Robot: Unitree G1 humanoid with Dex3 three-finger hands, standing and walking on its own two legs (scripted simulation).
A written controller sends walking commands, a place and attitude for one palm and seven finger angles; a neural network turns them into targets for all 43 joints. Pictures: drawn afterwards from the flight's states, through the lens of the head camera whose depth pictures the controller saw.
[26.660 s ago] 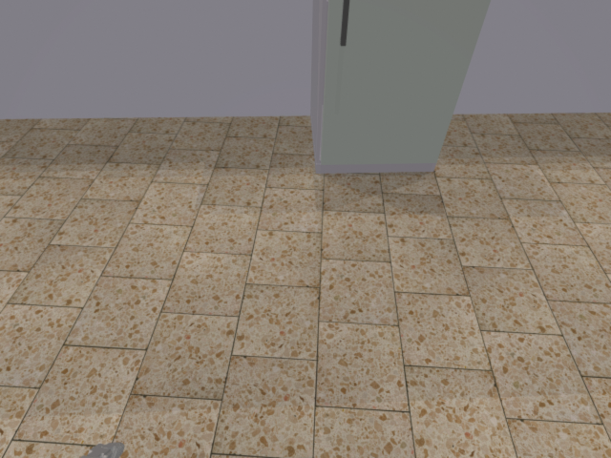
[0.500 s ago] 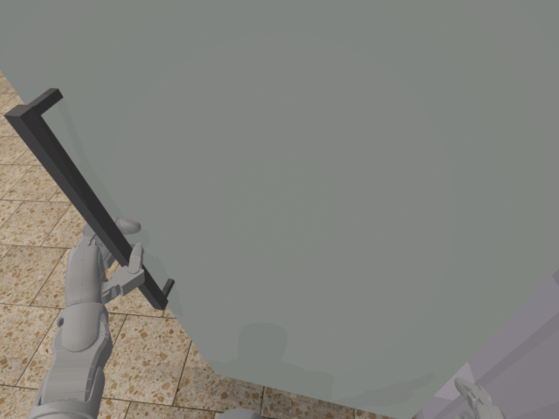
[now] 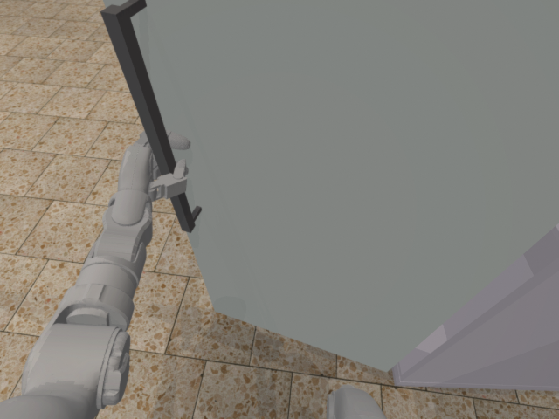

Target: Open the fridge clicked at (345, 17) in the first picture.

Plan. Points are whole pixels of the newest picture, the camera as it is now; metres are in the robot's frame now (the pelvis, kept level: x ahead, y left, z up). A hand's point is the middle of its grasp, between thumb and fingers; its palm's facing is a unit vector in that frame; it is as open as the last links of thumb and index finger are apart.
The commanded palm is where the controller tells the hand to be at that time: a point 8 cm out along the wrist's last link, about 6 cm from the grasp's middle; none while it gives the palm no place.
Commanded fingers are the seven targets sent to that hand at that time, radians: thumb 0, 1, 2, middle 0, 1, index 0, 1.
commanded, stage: stop walking and hold the door back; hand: left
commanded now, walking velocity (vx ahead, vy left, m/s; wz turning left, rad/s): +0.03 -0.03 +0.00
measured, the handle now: (169, 144) +0.47 +0.20 +0.12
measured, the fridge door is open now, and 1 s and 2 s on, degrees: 73 69 69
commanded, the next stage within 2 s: loosen the grip on the handle in 0.38 s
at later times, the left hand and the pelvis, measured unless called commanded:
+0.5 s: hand (183, 170) +0.45 +0.18 +0.09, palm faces +0.22 -0.95 -0.21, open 5.8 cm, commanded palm +0.42 +0.23 +0.07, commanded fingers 0.00 0.66 0.78 -0.45 -1.40 -0.45 -1.40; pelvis +0.02 -0.03 -0.02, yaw -4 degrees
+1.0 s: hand (185, 171) +0.47 +0.19 +0.06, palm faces +0.28 -0.94 -0.20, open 13.3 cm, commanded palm +0.43 +0.24 +0.07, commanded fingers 0.00 -0.55 0.20 -0.25 -1.15 -0.25 -1.15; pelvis +0.03 -0.03 -0.03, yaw -5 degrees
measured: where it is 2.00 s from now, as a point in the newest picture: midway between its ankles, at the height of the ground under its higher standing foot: outside the picture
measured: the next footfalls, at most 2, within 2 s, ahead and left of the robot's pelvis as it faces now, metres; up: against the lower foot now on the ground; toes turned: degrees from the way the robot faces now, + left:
right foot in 0.16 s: +0.08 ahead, -0.15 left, +0.00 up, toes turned -8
left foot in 0.46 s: +0.10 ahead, +0.08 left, +0.00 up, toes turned +0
